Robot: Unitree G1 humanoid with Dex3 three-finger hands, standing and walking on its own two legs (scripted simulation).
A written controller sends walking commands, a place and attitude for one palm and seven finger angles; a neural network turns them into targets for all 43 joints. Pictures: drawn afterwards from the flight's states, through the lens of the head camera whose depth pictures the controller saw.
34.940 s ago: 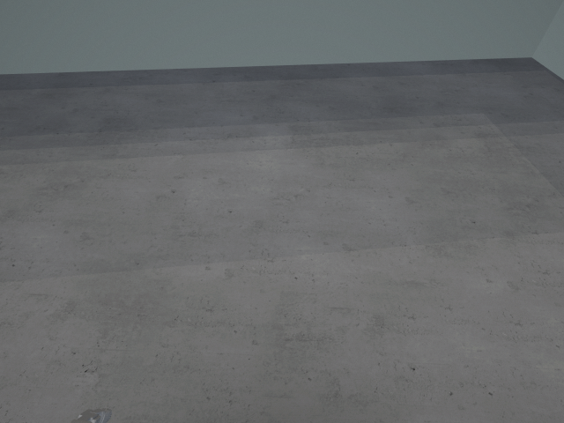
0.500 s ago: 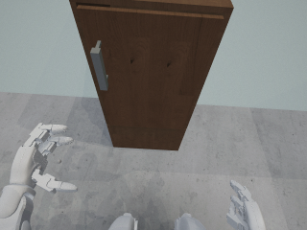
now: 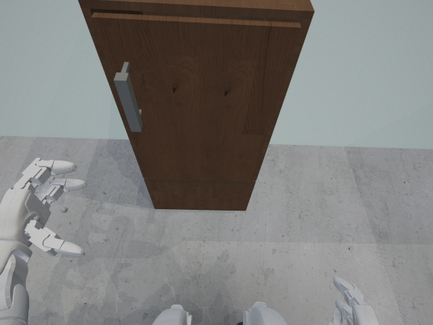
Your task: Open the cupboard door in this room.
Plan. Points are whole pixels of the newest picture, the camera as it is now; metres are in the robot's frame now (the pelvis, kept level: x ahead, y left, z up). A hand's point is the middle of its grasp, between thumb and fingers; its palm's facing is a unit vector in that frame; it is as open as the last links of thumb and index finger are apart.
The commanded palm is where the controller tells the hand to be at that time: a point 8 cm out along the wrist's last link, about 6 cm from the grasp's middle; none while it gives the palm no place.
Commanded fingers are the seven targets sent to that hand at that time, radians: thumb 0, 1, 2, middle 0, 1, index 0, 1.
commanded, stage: raise the hand with hooked fingers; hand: left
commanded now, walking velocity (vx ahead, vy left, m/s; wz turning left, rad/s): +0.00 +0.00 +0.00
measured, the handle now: (131, 98) +0.58 +0.22 +0.03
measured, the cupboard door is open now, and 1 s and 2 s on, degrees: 0 0 0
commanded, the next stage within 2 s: move the hooked fingers beside the handle in 0.30 s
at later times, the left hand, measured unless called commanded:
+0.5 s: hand (64, 210) +0.29 +0.27 +0.05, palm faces +0.04 -1.00 -0.03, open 13.9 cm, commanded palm +0.28 +0.32 +0.05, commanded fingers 0.00 -0.50 0.30 -0.30 -1.20 -0.30 -1.20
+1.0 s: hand (83, 165) +0.38 +0.27 +0.04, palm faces +0.04 -1.00 -0.03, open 13.9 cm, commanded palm +0.35 +0.32 +0.05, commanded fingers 0.00 -0.50 0.30 -0.30 -1.20 -0.30 -1.20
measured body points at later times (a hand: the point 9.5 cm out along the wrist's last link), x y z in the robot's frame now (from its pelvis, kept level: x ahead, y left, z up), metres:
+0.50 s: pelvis +0.00 +0.00 +0.00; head +0.07 +0.01 +0.44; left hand +0.28 +0.32 +0.05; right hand +0.15 -0.25 -0.08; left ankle -0.01 +0.10 -0.68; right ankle +0.04 -0.11 -0.68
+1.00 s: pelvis +0.00 +0.00 -0.01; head +0.10 +0.01 +0.43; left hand +0.37 +0.32 +0.05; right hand +0.08 -0.27 -0.11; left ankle -0.01 +0.10 -0.68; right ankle +0.04 -0.11 -0.68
